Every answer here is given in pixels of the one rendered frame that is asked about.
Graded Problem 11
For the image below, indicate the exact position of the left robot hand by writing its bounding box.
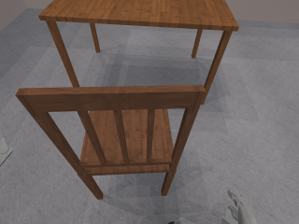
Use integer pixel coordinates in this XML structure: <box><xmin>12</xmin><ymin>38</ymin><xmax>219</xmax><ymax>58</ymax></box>
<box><xmin>0</xmin><ymin>128</ymin><xmax>13</xmax><ymax>166</ymax></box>

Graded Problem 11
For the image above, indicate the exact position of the table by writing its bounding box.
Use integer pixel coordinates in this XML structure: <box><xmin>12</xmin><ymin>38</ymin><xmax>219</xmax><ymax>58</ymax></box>
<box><xmin>38</xmin><ymin>0</ymin><xmax>239</xmax><ymax>105</ymax></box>

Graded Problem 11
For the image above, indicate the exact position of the chair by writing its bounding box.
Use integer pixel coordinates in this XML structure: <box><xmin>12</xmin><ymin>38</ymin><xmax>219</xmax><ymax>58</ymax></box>
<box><xmin>15</xmin><ymin>85</ymin><xmax>206</xmax><ymax>200</ymax></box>

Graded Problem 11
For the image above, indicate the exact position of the right robot hand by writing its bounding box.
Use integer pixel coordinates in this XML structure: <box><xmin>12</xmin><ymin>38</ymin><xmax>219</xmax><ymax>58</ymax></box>
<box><xmin>221</xmin><ymin>189</ymin><xmax>258</xmax><ymax>224</ymax></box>

